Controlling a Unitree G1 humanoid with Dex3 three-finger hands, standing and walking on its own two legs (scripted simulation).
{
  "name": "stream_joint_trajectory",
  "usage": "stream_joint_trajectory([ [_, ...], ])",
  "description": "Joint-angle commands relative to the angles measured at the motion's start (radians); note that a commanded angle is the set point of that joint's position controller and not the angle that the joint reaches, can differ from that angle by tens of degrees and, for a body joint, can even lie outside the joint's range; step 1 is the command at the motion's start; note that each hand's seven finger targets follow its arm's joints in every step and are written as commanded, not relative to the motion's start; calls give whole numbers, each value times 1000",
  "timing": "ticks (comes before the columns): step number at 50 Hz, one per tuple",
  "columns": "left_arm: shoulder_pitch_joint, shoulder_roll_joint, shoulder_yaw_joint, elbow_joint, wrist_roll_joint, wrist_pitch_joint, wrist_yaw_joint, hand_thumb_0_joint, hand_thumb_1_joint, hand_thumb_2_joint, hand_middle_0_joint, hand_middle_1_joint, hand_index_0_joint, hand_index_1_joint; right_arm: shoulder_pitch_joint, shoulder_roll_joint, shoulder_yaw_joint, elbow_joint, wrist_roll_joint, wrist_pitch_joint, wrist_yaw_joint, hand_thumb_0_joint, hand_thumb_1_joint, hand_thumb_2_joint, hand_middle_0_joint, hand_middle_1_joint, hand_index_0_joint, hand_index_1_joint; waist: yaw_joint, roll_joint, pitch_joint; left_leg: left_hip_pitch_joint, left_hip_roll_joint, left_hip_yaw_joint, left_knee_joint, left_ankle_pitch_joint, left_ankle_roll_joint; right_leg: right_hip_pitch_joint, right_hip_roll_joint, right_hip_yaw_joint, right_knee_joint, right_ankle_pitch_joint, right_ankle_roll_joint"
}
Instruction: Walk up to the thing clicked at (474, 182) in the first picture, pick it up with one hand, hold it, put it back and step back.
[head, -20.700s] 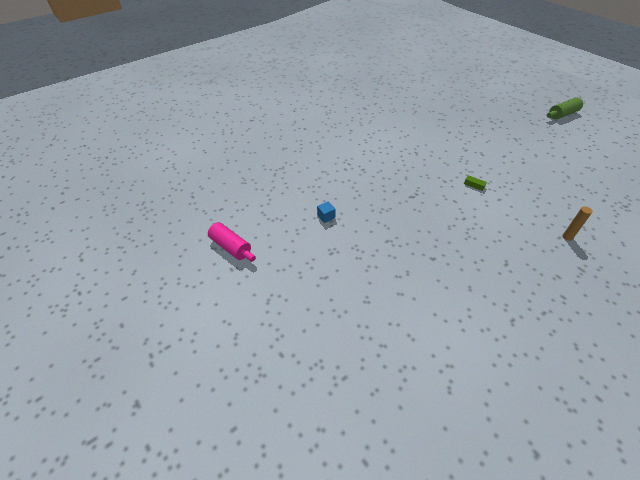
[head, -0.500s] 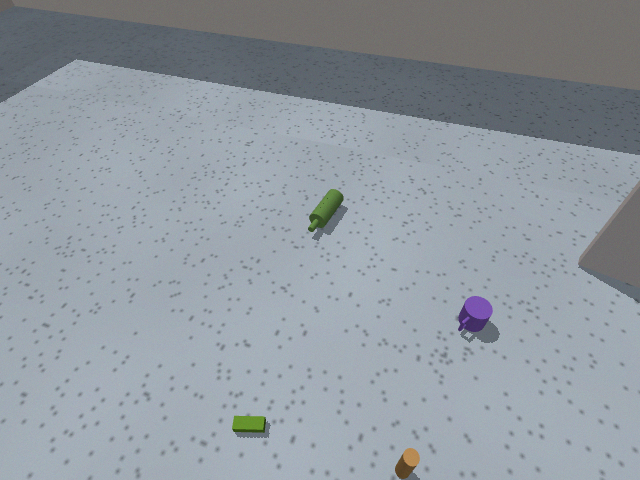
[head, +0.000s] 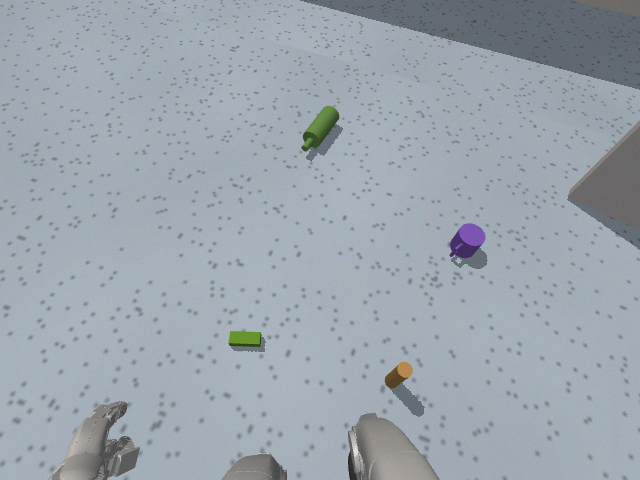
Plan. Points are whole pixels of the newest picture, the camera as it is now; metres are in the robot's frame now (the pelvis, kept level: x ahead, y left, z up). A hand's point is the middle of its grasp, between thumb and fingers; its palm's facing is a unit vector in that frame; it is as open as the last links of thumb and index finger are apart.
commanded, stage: walk up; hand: left
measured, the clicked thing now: (245, 339) +0.48 +0.20 -0.74
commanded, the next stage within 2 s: none
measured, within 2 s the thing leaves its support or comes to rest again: neither
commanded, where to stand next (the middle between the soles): +0.09 -0.03 m, yaw -2 degrees
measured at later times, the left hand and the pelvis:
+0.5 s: hand out of the picture +0.04 +0.24 -0.13, palm faces -0.08 -0.91 -0.41, open 7.4 cm; pelvis -0.09 -0.01 +0.01, yaw -5 degrees
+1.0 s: hand out of the picture -0.15 +0.25 -0.16, palm faces -0.11 -0.92 -0.37, open 7.4 cm; pelvis -0.24 -0.02 +0.00, yaw -7 degrees
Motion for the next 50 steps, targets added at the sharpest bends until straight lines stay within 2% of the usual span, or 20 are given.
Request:
stream_joint_trajectory([
  [1, 111, 167, 38, -52, -10, -13, 16, 0, 900, 900, -200, -300, -200, -300, -90, -272, -68, -124, -7, -26, -47, 0, -900, -900, 200, 300, 200, 300, 53, 224, -264, 205, 270, -251, -195, 775, 103, -49, 39, 68, 200, 48, 1],
  [9, 97, 143, 46, -130, 8, -39, -1, 0, 900, 900, -200, -300, -200, -300, 46, -258, -77, -137, 19, -29, -61, 0, -900, -900, 200, 300, 200, 300, -21, 166, -282, 368, 312, -247, -121, 793, 177, 5, -6, -19, -96, 48, 39],
  [12, 153, 134, 49, -123, 9, -45, -8, 0, 900, 900, -200, -300, -200, -300, 8, -262, -72, -157, 25, -23, -54, 0, -900, -900, 200, 300, 200, 300, -2, 189, -306, 295, 290, -207, -86, 717, 150, 138, -22, -80, -294, 106, 16],
  [15, 238, 140, 58, -88, 18, -53, -10, 0, 900, 900, -200, -300, -200, -300, -53, -259, -62, -173, 36, -16, -46, 0, -900, -900, 200, 300, 200, 300, 47, 141, -311, 143, 250, -159, -31, 539, 92, 319, -39, -73, -516, 418, -14],
  [16, 234, 190, 72, -96, 25, -58, -10, 0, 900, 900, -200, -300, -200, -300, -67, -235, -55, -187, 43, -17, -43, 0, -900, -900, 200, 300, 200, 300, 43, 42, -331, 20, 191, -121, 39, 408, 53, 392, -127, 59, -471, 609, -59],
  [17, 193, 253, 85, -118, 11, -53, -15, 0, 900, 900, -200, -300, -200, -300, -90, -202, -47, -197, 51, -15, -44, 0, -900, -900, 200, 300, 200, 300, 56, -128, -279, -62, 20, -33, 215, 145, -12, 324, -276, 257, -522, 740, -198],
  [18, 144, 295, 89, -157, 19, -56, -16, 0, 900, 900, -200, -300, -200, -300, -71, -199, -53, -193, 49, -7, -55, 0, -900, -900, 200, 300, 200, 300, 64, -228, -238, -69, -28, -45, 405, -276, -31, 215, -429, 412, -574, 834, -306],
  [19, 140, 276, 88, -173, 22, -60, -15, 0, 900, 900, -200, -300, -200, -300, -38, -216, -57, -182, 50, -5, -53, 0, -900, -900, 200, 300, 200, 300, 53, -184, -203, -73, -6, -133, 483, -314, -34, 175, -444, 423, -576, 826, -315],
  [23, 119, 175, 71, -197, 22, -50, -6, 0, 900, 900, -200, -300, -200, -300, -11, -198, -37, -161, 48, -21, -48, 0, -900, -900, 200, 300, 200, 300, 40, -52, -210, -145, -72, -124, 498, -172, -51, 275, -245, 120, -484, 882, -206],
  [29, 186, 170, 79, -252, 36, -24, -10, 0, 900, 900, -200, -300, -200, -300, 49, -180, -33, -184, 32, -48, -67, 0, -900, -900, 200, 300, 200, 300, 67, -147, -315, -171, 17, -24, 19, -120, -70, 558, -225, 84, -373, 910, -183],
  [32, 153, 180, 73, -271, 14, 1, -23, 0, 900, 900, -200, -300, -200, -300, 117, -189, -54, -162, 8, -55, -63, 0, -900, -900, 200, 300, 200, 300, 19, -100, -318, 55, -2, 47, -326, 252, -59, 396, -172, 47, -254, 695, -103],
  [33, 167, 143, 63, -279, 10, 5, -27, 0, 900, 900, -200, -300, -200, -300, 95, -226, -67, -176, -7, -59, -63, 0, -900, -900, 200, 300, 200, 300, 28, -15, -313, 149, 101, -109, -337, 285, -23, 233, -125, 54, -205, 507, -64],
  [34, 191, 96, 55, -275, 6, 5, -28, 0, 900, 900, -200, -300, -200, -300, 58, -333, -89, -190, -23, -57, -59, 0, -900, -900, 200, 300, 200, 300, 37, 252, -291, 251, 346, -440, -357, 424, 76, -42, 43, 3, -18, 57, -13],
  [35, 139, 162, 78, -278, 20, 7, -10, 0, 900, 900, -200, -300, -200, -300, 38, -397, -103, -221, -7, -53, -51, 0, -900, -900, 200, 300, 200, 300, -11, 237, -274, 42, 510, -525, -340, 451, 233, 38, 57, 56, 164, -128, 8],
  [36, 111, 202, 89, -272, 29, 10, -7, 0, 900, 900, -200, -300, -200, -300, -25, -412, -114, -235, 0, -62, -62, 0, -900, -900, 200, 300, 200, 300, -5, 285, -226, -64, 581, -626, -381, 391, 296, 67, -2, 115, 314, -102, 11],
  [39, 244, 186, 104, -213, 9, 9, -29, 0, 900, 900, -200, -300, -200, -300, -98, -267, -72, -245, -7, -65, -70, 0, -900, -900, 200, 300, 200, 300, 98, 146, -200, 55, 314, -204, -251, 567, 169, -23, 52, 113, 390, 41, 20],
  [42, 214, 168, 106, -214, 12, -4, -40, 0, 900, 900, -200, -300, -200, -300, 35, -256, -77, -213, 1, -72, -63, 0, -900, -900, 200, 300, 200, 300, 29, 175, -226, 179, 269, -195, -226, 502, 145, -37, 47, 68, 287, 82, 46],
  [46, 223, 154, 69, -184, 2, -44, -51, 0, 900, 900, -200, -300, -200, -300, 24, -268, -75, -229, 2, -67, -38, 0, -900, -900, 200, 300, 200, 300, -15, 300, -262, 202, 235, -149, -268, 48, 157, 79, -8, -43, -108, 60, 69],
  [48, 249, 164, 70, -138, 2, -60, -50, 0, 900, 900, -200, -300, -200, -300, 14, -295, -82, -235, -11, -52, -23, 0, -900, -900, 200, 300, 200, 300, -19, 354, -272, 120, 237, -153, -269, -97, 163, 212, -24, -118, -263, -21, 61],
  [50, 361, 156, 76, -62, 2, -76, -44, 0, 900, 900, -200, -300, -200, -300, -7, -313, -86, -236, -11, -31, -16, 0, -900, -900, 200, 300, 200, 300, 37, 339, -250, -16, 240, -137, -224, -148, 142, 360, -23, -161, -474, 60, 21],
])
